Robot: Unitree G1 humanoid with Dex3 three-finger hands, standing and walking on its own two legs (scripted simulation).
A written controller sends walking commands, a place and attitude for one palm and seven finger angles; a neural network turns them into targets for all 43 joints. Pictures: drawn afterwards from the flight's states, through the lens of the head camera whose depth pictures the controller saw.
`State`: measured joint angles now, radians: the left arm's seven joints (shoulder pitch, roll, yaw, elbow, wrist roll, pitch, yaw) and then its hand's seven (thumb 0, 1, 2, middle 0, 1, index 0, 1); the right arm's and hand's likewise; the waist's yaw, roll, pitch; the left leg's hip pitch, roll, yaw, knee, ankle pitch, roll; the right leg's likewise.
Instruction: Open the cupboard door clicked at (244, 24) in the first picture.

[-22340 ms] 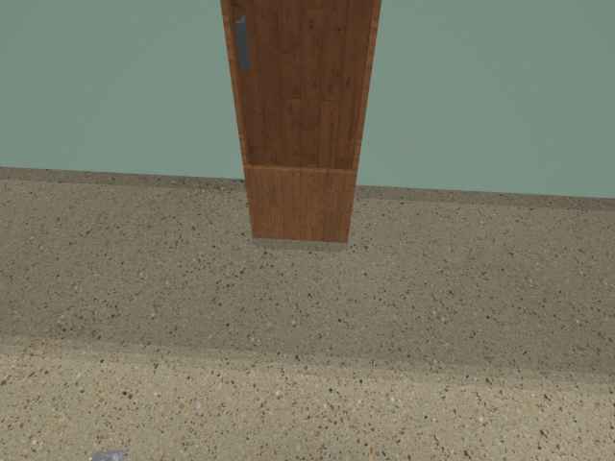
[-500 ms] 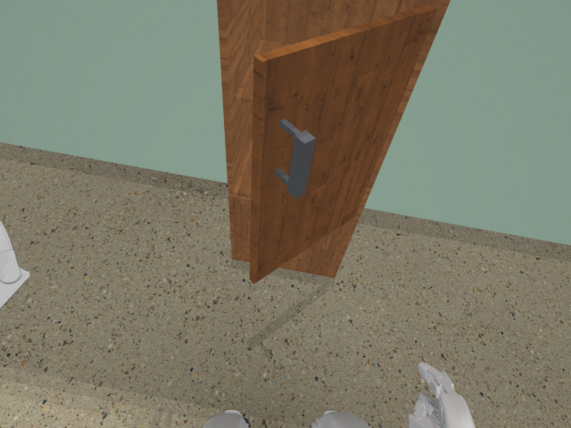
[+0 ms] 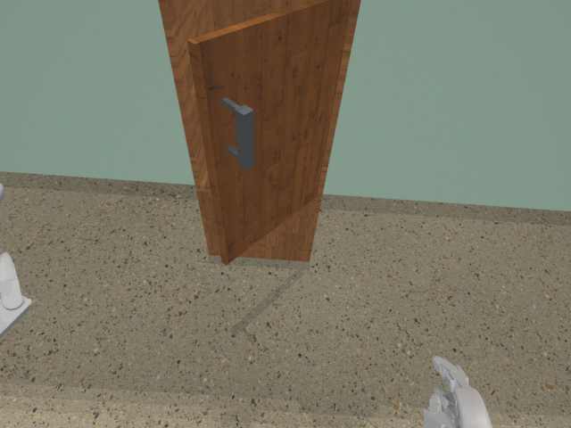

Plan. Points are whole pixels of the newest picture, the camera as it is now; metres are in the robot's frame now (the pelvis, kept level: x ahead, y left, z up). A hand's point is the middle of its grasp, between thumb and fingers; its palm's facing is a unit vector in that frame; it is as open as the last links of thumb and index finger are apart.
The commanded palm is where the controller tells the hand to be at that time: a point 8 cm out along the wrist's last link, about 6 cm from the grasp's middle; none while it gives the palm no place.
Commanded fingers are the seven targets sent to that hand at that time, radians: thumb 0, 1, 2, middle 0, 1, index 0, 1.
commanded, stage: stop stepping back and stand still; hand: left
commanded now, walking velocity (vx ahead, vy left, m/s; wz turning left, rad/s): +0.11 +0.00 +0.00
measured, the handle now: (237, 133) +0.58 +0.11 +0.09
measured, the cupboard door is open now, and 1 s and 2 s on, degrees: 48 48 48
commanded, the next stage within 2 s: let the arm hang, fingers relaxed in 1.24 s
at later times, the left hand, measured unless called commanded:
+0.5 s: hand out of the picture +0.13 +0.26 +0.16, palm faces +0.47 -0.75 -0.46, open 7.4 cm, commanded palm +0.07 +0.30 +0.18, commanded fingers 0.00 0.90 0.90 -0.20 -0.30 -0.20 -0.30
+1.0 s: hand out of the picture +0.10 +0.30 +0.16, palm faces +0.46 -0.76 -0.45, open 7.4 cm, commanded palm +0.04 +0.33 +0.18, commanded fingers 0.00 0.90 0.90 -0.20 -0.30 -0.20 -0.30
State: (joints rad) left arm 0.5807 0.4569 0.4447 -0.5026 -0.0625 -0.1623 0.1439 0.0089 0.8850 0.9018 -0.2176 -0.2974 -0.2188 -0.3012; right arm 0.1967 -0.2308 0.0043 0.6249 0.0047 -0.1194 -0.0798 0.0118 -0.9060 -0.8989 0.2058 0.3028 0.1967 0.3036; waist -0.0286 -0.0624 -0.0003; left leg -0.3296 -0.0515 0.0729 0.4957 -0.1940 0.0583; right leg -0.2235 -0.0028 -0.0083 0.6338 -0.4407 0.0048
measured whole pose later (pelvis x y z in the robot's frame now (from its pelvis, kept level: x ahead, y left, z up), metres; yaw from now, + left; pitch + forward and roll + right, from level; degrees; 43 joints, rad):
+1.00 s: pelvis -0.08 +0.02 +0.01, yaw +3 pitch -2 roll +0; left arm 0.53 0.37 0.39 -0.44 -0.03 -0.20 0.14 0.01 0.89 0.90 -0.22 -0.30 -0.22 -0.30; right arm 0.22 -0.20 0.02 0.63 0.00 -0.14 -0.07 0.01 -0.90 -0.90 0.21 0.30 0.20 0.30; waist 0.01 -0.01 0.05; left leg -0.19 0.02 0.07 0.45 -0.23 0.01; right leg -0.24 -0.03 -0.07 0.43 -0.16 0.00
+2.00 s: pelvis -0.09 +0.01 +0.01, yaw +6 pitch -1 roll +0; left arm 0.27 0.24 0.03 1.10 0.01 0.03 0.01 0.00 0.92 0.90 -0.21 -0.29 -0.21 -0.30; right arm 0.30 -0.19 -0.01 1.08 -0.02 0.03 -0.01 0.01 -0.91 -0.90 0.20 0.30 0.20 0.30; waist 0.00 0.04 0.06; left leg -0.24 0.03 0.02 0.48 -0.22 -0.01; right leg -0.27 -0.03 -0.12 0.47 -0.18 -0.03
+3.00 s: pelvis -0.05 +0.00 +0.02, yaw +5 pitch -2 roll +0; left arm 0.14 0.26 0.03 1.14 0.01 -0.01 0.01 0.00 0.90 0.90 -0.21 -0.29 -0.21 -0.30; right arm 0.16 -0.27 -0.01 1.13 -0.02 0.00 -0.01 0.00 -0.91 -0.90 0.20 0.30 0.20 0.30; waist 0.00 0.03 0.06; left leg -0.10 0.04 0.03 0.33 -0.20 -0.04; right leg -0.15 0.00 -0.11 0.35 -0.18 -0.04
